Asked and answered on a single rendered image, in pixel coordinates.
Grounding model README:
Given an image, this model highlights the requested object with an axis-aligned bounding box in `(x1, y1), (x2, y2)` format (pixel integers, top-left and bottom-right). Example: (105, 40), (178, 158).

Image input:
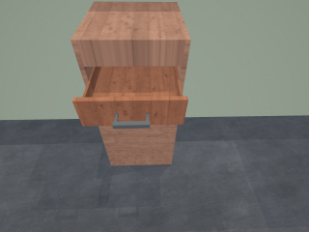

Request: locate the drawer
(72, 66), (188, 127)

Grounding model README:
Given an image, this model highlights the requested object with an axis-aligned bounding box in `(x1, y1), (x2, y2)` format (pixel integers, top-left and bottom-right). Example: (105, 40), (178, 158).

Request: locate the handle
(112, 112), (151, 129)

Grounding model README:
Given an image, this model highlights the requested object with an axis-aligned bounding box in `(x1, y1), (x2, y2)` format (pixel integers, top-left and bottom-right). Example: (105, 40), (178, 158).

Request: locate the cabinet
(70, 1), (191, 166)

